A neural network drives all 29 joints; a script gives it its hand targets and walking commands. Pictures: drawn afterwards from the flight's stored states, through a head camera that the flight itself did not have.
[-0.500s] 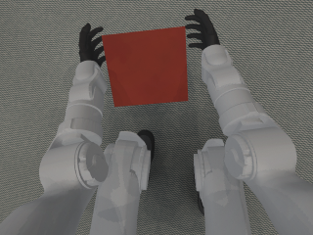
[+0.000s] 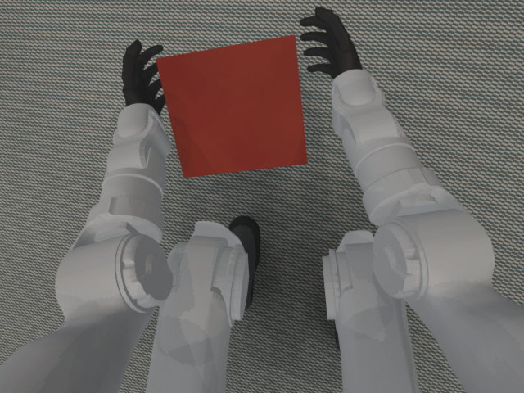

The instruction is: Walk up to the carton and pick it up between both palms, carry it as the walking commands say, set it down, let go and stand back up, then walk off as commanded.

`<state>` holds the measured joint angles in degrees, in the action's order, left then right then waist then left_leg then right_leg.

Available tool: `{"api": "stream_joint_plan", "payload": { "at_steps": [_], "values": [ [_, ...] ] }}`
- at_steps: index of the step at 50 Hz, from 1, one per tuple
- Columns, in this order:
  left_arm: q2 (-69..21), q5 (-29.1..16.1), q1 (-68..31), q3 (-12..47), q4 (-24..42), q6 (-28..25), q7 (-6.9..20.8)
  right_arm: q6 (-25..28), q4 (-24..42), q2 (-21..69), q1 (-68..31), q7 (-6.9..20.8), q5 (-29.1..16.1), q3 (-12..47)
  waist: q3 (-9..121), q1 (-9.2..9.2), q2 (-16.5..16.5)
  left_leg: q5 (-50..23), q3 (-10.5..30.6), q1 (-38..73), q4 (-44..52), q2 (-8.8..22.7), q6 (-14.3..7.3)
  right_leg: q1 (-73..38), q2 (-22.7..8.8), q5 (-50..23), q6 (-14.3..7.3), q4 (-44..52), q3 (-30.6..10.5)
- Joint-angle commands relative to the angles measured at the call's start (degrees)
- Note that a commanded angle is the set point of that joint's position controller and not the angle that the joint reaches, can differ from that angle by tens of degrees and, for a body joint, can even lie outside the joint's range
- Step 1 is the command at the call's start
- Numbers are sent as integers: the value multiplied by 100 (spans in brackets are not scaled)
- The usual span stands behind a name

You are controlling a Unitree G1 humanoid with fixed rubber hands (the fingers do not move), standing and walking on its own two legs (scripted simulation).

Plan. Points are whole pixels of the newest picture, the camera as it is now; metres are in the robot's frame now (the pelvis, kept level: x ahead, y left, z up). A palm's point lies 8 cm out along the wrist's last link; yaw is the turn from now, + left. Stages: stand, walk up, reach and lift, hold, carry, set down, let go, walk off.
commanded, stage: set down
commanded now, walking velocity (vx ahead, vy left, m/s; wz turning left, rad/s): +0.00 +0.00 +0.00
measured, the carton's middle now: (246, 105) +0.49 +0.09 -0.25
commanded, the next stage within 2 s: none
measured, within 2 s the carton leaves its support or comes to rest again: rests again in 0.84 s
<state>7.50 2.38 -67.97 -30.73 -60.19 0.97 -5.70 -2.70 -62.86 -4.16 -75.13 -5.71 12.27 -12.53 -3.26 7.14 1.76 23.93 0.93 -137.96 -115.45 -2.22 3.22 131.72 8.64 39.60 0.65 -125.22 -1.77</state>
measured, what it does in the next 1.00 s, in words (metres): stands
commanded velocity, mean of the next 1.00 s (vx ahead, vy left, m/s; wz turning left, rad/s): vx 0.00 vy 0.00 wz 0.00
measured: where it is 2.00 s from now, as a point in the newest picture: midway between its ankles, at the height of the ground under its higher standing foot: (293, 301)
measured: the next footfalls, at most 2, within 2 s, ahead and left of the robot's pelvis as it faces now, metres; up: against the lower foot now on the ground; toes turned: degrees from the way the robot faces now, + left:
none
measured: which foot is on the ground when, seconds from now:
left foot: down 0.00-1.00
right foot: down 0.00-1.00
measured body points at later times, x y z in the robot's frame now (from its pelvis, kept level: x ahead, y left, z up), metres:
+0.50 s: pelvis +0.00 +0.00 +0.00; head +0.35 -0.03 +0.28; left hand +0.49 +0.22 -0.16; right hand +0.54 -0.05 -0.18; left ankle +0.15 +0.13 -0.35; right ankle +0.07 -0.11 -0.35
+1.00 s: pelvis -0.01 +0.00 +0.01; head +0.36 -0.02 +0.27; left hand +0.44 +0.25 -0.19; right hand +0.49 -0.11 -0.23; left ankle +0.15 +0.13 -0.35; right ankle +0.07 -0.10 -0.35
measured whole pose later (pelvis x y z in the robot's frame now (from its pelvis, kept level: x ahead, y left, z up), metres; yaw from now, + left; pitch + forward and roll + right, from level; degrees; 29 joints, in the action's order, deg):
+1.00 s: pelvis -0.01 +0.00 +0.01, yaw +0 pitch +44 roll +3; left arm 13.9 -12.5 -64.3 -15.4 -64.4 -5.1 -6.0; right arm 0.4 -60.1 -17.7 -67.9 -5.8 -5.4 4.0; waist -10.5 7.2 0.8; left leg 23.6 -0.2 -135.3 -114.6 -1.1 2.5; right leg 129.9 8.4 38.6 0.8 -124.6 -2.4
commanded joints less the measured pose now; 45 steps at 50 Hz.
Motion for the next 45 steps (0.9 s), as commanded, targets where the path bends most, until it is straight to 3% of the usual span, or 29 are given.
{"api": "stream_joint_plan", "payload": {
  "at_steps": [1, 2, 4, 5, 6, 7, 8, 9, 12, 13, 15, 17, 18, 21, 23, 27, 30, 31, 32, 33, 34, 35, 36, 39, 40, 41, 43, 44, 45],
  "values": [
    [-3888, 18, -1486, 1403, -631, 241, 1063, -1, -396, 2646, -1302, 668, 112, 973, 4380, -504, -1082, -955, -470, 3058, 237, -439, 52, -1571, -116, -1454, -47, 1821, 98],
    [-3837, -68, -1887, 1625, -326, 262, 1025, -40, -564, 2849, -1260, 668, 95, 912, 4189, -632, -1019, -1088, -378, 3229, 274, -409, -16, -1314, -72, -1629, -116, 1750, 78],
    [-3876, -21, -1646, 1540, -394, 285, 1037, -13, -287, 2627, -1346, 673, 1, 990, 4507, -423, -871, -1204, -452, 3411, 307, -411, 20, -1505, -61, -1705, -112, 1790, 80],
    [-4080, -53, -1765, 1473, -367, 284, 1068, -59, -208, 2805, -1543, 664, 30, 1181, 4643, -609, -1250, -1235, -345, 3259, 164, -415, -14, -1671, -114, -1756, -70, 1713, 103],
    [-3930, 68, -1467, 1464, -516, 250, 1090, -23, -122, 2878, -1336, 702, 50, 1121, 4402, -394, -1021, -1349, -423, 3145, 144, -437, 24, -1522, -115, -1796, -48, 1806, 27],
    [-4017, 137, -1391, 1406, -655, 280, 1101, 6, -226, 2663, -1282, 687, 116, 988, 4305, -550, -1163, -1084, -327, 3162, 277, -435, -14, -1517, -97, -1615, -57, 1745, 148],
    [-3636, 59, -1538, 1494, -280, 233, 1037, -28, -460, 2822, -1086, 728, 103, 917, 4291, -370, -976, -1203, -472, 3177, 255, -431, 11, -1410, -107, -1773, -104, 1714, 53],
    [-4031, -11, -1498, 1568, -519, 252, 1071, -2, -16, 2861, -1556, 760, 70, 1065, 4617, -589, -1037, -1371, -280, 3517, 236, -462, 2, -1380, -92, -1803, -29, 1534, 210],
    [-3586, -46, -1682, 1478, -390, 221, 1019, -61, -266, 2782, -1425, 736, 3, 1057, 4364, -422, -1214, -1206, -332, 3232, 212, -410, -15, -1476, -172, -1705, -58, 1649, 61],
    [-3953, -36, -1585, 1504, -624, 288, 1068, -22, -244, 2705, -1318, 744, 80, 1047, 4288, -609, -1212, -1329, -371, 3231, 193, -430, 3, -1504, -103, -1769, -81, 1716, 121],
    [-3827, 67, -1563, 1385, -446, 248, 1078, -94, -306, 2800, -1189, 747, 135, 1111, 4386, -359, -1342, -1215, -344, 3197, 218, -469, -5, -1681, -131, -1681, -46, 1649, 94],
    [-3717, 67, -1702, 1430, -232, 242, 1077, -86, -259, 2534, -1180, 737, 171, 917, 4325, -590, -1096, -1148, -378, 3069, 216, -412, 43, -1621, -132, -1794, -66, 1716, 90],
    [-3539, 57, -1555, 1354, -535, 275, 1082, -135, -445, 2678, -1059, 729, 153, 947, 4245, -353, -1258, -1172, -421, 3032, 179, -397, -13, -1595, -172, -1744, -61, 1663, 66],
    [-3619, 90, -1273, 1259, -744, 247, 1015, -48, -231, 2241, -1299, 667, 160, 881, 4440, -495, -1170, -1279, -341, 3410, 171, -391, 34, -1436, -164, -1673, -26, 1607, 187],
    [-3173, 129, -1252, 1246, -685, 166, 978, 20, -296, 2058, -1153, 652, 95, 789, 4085, -367, -942, -1351, -394, 3332, 224, -367, -11, -1071, -158, -1660, -67, 1692, 80],
    [-2900, 87, -894, 1064, -976, 35, 913, 74, -202, 1812, -1132, 531, 79, 855, 4346, -392, -1259, -1320, -331, 3150, 103, -371, -3, -1609, -204, -1826, 17, 1624, 56],
    [-2195, 3, -855, 1162, -836, -101, 694, 144, -309, 1203, -882, 375, 51, 762, 4348, -315, -973, -1243, -387, 3314, 229, -315, 35, -1491, -198, -1696, 32, 1640, 1],
    [-1805, -84, -937, 1106, -634, -140, 653, 158, -218, 1153, -900, 361, -66, 849, 4048, -413, -1315, -1264, -352, 2990, 273, -262, 11, -1465, -236, -1773, 52, 1740, -7],
    [-1609, 13, -416, 992, -1119, -157, 581, 170, -469, 787, -678, 315, -31, 733, 4148, -183, -1072, -1209, -482, 2974, 216, -256, 69, -1766, -252, -1805, 34, 1674, -107],
    [-1479, -123, -449, 910, -972, -231, 521, 225, -73, 522, -936, 269, -40, 730, 4193, -360, -1284, -1346, -296, 2959, 270, -249, 23, -1664, -263, -1885, 56, 1682, -57],
    [-1377, -204, -470, 1115, -829, -292, 480, 253, -186, 556, -740, 266, -248, 832, 4042, -221, -1130, -1252, -419, 2996, 304, -249, 36, -1659, -281, -1817, 7, 1779, -116],
    [-1335, -306, -658, 1161, -522, -386, 391, 324, 129, 454, -1013, 215, -357, 928, 4308, -262, -1219, -1515, -332, 3258, 279, -242, 11, -1518, -248, -1955, 49, 1657, -73],
    [-1100, -521, -313, 1238, -977, -428, 347, 392, 141, 174, -869, 147, -473, 1092, 4624, -330, -1276, -1574, -248, 3505, 157, -163, -8, -1694, -325, -1892, 67, 1623, -140],
    [202, -640, -192, 1097, -435, -707, 12, 441, 335, -773, -584, -95, -829, 1168, 4484, 33, -1377, -1930, -241, 3735, 238, -115, -58, -1609, -413, -2144, 83, 1680, -240],
    [300, -821, 121, 1105, -510, -741, -81, 557, 508, -1416, -724, -174, -902, 1144, 4879, -60, -1310, -2118, -177, 3829, 331, -82, 41, -1908, -407, -2205, 78, 1563, -186],
    [363, -983, -18, 1246, -324, -785, -141, 589, 803, -1264, -796, -198, -1234, 1351, 5136, 178, -1203, -2322, -184, 3957, 287, -62, 27, -1989, -462, -2372, 74, 1538, -259],
    [462, -1269, -214, 1383, -63, -819, -189, 600, 1075, -1132, -1034, -139, -1476, 1641, 5111, 198, -1625, -2373, -129, 4048, 223, -5, -119, -1870, -497, -2276, 112, 1585, -166],
    [386, -1379, 15, 1475, -370, -785, -127, 601, 1245, -1227, -1277, -124, -1617, 1676, 4913, 221, -1585, -2428, -169, 4104, 194, 6, -55, -1725, -554, -2285, 155, 1703, -203],
    [392, -1417, -171, 1474, 100, -810, -110, 613, 1482, -1203, -1255, -112, -1668, 1666, 5185, 139, -1540, -2427, -79, 4025, 218, 12, -62, -2106, -521, -2516, 133, 1629, -211]
  ]
}}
